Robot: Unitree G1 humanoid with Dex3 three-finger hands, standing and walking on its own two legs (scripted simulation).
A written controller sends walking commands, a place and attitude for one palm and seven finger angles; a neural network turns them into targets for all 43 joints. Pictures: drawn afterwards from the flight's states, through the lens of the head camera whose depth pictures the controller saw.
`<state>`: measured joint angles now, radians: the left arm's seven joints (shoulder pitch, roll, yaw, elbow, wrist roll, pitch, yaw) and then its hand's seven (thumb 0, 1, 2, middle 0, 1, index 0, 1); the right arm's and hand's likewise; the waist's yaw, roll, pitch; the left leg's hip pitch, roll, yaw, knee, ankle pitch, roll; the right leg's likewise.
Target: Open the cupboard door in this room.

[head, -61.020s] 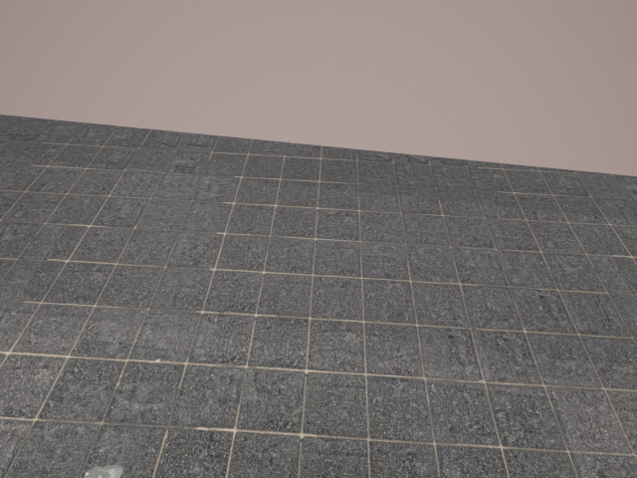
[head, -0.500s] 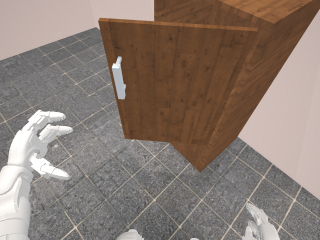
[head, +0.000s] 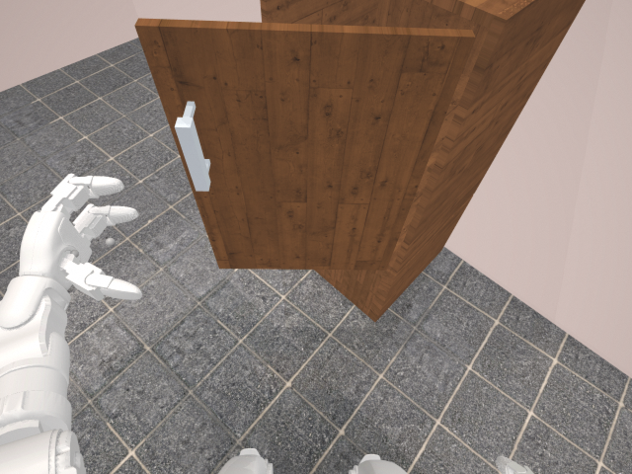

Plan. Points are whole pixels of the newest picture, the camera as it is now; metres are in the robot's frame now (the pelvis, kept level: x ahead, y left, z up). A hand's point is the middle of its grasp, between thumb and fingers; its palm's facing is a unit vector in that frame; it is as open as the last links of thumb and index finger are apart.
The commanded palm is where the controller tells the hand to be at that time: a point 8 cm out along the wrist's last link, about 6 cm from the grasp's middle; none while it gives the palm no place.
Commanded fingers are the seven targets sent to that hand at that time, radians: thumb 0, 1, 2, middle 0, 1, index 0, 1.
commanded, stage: move the hooked fingers beside the handle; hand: left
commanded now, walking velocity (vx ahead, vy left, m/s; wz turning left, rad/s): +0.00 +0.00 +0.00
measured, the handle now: (196, 148) +0.56 +0.19 +0.05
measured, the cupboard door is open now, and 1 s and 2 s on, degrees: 44 44 44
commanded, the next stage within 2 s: slide the fingers in behind the handle in 1.72 s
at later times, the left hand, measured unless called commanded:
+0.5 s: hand (131, 201) +0.45 +0.25 +0.06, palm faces +0.00 -1.00 +0.00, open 14.0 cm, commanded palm +0.44 +0.30 +0.06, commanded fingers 0.00 -0.50 0.30 -0.30 -1.20 -0.30 -1.20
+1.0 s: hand (152, 162) +0.52 +0.24 +0.06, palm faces +0.00 -1.00 +0.00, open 14.0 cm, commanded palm +0.50 +0.29 +0.06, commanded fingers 0.00 -0.50 0.30 -0.30 -1.20 -0.30 -1.20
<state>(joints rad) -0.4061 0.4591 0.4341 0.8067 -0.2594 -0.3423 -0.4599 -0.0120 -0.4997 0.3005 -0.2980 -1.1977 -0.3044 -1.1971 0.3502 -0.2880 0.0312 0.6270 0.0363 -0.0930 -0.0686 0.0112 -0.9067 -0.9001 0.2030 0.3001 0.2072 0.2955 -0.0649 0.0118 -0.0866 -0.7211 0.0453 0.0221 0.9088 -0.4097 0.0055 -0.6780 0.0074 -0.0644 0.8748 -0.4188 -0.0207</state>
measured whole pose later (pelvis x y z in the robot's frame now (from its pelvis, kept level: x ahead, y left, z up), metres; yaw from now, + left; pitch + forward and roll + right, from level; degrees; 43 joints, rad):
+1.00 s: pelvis +0.00 +0.02 -0.02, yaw -2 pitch +22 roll -4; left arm -0.95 0.68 0.49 1.25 -0.08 -0.35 -0.37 -0.01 -0.50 0.30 -0.30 -1.20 -0.30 -1.20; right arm 0.42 -0.29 0.06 0.62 -0.01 0.06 -0.03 0.00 -0.91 -0.90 0.20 0.30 0.21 0.30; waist -0.20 0.02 -0.09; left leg -0.99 0.07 0.02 1.05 -0.45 0.03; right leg -0.92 0.03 -0.06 0.97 -0.43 0.00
